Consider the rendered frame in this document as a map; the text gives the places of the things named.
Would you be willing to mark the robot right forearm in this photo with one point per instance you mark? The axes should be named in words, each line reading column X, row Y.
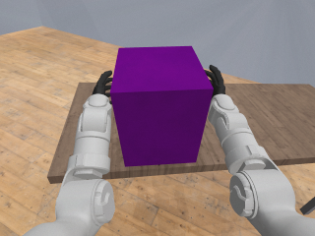
column 241, row 150

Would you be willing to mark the robot left forearm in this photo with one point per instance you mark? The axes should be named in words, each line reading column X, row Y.
column 90, row 155

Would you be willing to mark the table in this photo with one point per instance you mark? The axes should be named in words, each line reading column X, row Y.
column 280, row 116

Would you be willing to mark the left robot upper arm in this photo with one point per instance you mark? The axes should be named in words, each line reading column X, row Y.
column 82, row 207

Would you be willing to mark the right robot upper arm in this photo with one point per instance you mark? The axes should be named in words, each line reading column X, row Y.
column 266, row 199

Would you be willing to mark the carton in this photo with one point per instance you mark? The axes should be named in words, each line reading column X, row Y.
column 161, row 98

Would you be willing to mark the right robot hand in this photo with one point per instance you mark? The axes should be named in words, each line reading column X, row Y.
column 216, row 80

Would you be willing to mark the left robot hand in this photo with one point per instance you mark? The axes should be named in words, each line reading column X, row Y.
column 101, row 87

